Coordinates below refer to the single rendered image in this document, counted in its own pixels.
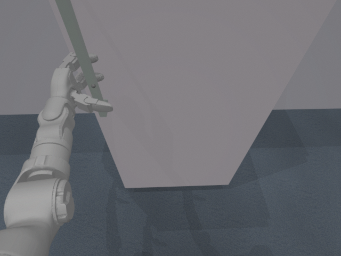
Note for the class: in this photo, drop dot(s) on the handle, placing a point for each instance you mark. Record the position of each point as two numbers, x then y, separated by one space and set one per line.
72 27

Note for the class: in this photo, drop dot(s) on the fridge door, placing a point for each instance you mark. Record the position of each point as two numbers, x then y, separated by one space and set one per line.
191 82

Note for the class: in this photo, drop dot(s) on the left robot upper arm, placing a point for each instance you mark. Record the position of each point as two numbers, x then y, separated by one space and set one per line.
35 211

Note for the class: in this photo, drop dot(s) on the robot left hand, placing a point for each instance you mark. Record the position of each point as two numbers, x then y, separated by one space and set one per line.
63 84

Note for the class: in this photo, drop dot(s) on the left robot forearm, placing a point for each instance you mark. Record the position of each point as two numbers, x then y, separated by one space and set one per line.
51 150

